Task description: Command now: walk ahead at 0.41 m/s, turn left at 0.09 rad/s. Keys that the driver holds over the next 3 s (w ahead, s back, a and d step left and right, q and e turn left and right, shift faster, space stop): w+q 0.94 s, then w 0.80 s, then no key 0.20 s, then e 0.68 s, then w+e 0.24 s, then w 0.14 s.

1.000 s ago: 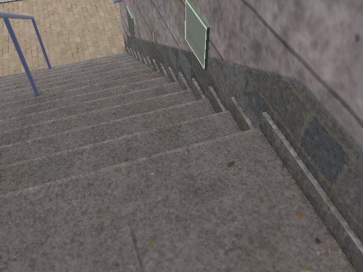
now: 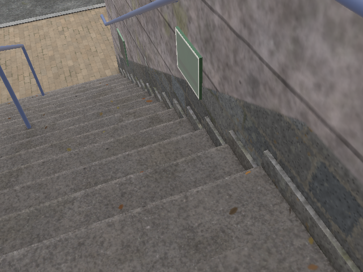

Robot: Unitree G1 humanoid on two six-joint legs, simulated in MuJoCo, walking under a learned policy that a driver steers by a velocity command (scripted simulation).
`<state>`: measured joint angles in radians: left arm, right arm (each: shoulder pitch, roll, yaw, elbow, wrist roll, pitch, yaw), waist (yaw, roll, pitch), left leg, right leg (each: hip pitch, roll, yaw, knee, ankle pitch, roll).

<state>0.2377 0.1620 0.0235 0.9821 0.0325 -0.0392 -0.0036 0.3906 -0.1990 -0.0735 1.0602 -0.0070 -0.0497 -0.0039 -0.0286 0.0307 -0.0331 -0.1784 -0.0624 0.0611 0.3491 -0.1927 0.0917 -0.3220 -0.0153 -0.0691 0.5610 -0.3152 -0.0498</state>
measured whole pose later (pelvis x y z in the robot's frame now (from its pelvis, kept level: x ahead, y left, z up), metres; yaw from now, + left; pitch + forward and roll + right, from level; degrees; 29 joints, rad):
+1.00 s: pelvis +0.47 +0.16 -0.01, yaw +32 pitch +2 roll +0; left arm -0.01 0.23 0.02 0.72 0.04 -0.02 -0.03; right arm 0.50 -0.24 -0.05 0.91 -0.01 -0.04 -0.03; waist -0.10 -0.04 0.03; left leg 0.05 -0.17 -0.19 0.29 -0.33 0.15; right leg -0.66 -0.03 0.01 0.69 -0.01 0.02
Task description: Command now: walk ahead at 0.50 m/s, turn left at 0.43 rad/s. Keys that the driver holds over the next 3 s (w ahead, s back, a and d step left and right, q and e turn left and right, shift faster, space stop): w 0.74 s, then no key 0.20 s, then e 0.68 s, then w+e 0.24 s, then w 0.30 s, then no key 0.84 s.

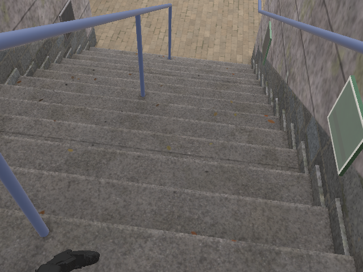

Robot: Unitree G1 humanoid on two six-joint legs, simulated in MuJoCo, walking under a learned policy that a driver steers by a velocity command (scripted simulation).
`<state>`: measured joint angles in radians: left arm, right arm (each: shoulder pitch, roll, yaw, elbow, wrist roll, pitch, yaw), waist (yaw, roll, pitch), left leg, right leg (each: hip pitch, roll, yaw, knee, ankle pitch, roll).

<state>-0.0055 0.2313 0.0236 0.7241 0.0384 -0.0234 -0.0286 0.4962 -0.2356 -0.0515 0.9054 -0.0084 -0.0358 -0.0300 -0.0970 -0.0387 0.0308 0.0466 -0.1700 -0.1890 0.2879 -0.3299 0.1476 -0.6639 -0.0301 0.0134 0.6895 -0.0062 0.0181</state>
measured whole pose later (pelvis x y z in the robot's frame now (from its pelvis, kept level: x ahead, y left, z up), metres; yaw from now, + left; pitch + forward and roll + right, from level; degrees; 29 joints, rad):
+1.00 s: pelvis +0.51 +0.10 -0.18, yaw +3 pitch -1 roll +0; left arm 0.33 0.25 0.03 0.93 0.04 0.03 0.06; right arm 0.28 -0.16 -0.02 0.96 -0.01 -0.06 0.01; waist 0.03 -0.05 0.09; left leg -0.35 -0.04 0.08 0.58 -0.21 0.08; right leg -0.60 0.01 0.08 1.61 -0.47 -0.02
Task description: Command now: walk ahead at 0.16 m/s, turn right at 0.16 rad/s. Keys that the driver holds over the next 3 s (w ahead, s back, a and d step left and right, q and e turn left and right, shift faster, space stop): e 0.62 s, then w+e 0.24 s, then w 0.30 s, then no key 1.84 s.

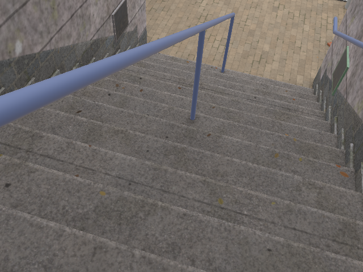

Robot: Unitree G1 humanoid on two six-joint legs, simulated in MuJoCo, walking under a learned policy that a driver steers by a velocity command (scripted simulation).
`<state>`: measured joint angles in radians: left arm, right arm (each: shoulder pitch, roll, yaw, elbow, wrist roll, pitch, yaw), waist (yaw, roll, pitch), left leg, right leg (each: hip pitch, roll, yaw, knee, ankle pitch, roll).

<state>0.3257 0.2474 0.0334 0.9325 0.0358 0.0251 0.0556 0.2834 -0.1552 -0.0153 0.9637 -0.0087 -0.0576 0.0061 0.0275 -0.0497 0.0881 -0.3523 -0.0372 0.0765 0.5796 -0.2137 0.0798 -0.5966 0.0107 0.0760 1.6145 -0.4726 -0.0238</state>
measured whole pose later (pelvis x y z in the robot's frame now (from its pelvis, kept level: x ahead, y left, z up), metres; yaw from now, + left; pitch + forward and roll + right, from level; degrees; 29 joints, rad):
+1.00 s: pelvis +0.06 -0.01 +0.01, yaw -29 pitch +0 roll -1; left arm 0.27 0.28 0.07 0.70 0.02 0.03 -0.02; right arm 0.36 -0.26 -0.02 0.79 -0.02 -0.02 -0.01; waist -0.02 -0.04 -0.03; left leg -0.17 -0.05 -0.02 0.50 -0.33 0.06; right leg -0.51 0.19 0.20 0.96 -0.35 -0.06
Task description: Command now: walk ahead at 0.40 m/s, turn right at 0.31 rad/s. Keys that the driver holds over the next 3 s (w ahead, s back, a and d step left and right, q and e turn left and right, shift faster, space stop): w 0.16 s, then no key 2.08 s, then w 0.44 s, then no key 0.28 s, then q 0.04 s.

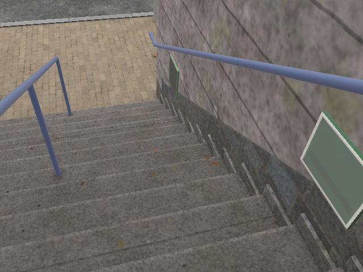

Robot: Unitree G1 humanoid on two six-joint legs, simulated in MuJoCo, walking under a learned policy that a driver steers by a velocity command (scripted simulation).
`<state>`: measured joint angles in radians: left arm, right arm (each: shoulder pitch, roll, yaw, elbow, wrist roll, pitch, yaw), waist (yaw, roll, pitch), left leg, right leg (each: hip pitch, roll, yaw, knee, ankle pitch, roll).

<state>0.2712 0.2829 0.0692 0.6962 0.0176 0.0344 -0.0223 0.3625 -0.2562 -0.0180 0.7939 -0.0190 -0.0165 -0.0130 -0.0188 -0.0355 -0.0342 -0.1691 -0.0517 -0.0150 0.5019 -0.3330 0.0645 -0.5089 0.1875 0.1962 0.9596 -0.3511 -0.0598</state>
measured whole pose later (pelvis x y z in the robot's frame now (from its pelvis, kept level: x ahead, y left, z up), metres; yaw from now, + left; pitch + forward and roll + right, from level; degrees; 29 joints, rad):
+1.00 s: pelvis +0.30 -0.08 -0.17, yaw -3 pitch -2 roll +0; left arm 0.32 0.17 -0.04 1.00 0.01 0.02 0.00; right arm 0.28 -0.16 0.04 1.02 -0.02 0.02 -0.01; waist 0.03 -0.02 -0.02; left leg -0.18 -0.02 -0.02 0.46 -0.25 0.01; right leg -0.22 0.07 -0.06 0.41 -0.17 -0.08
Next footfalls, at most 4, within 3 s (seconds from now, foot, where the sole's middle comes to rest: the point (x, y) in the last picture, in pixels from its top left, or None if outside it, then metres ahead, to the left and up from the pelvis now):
0.46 right None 0.37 -0.15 -0.94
0.86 left None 0.34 0.03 -0.94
2.96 left None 0.70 -0.05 -1.12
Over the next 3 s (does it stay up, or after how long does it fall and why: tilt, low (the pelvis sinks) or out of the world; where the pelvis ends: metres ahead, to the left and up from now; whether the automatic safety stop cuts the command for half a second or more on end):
stays up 0.59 -0.09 -0.31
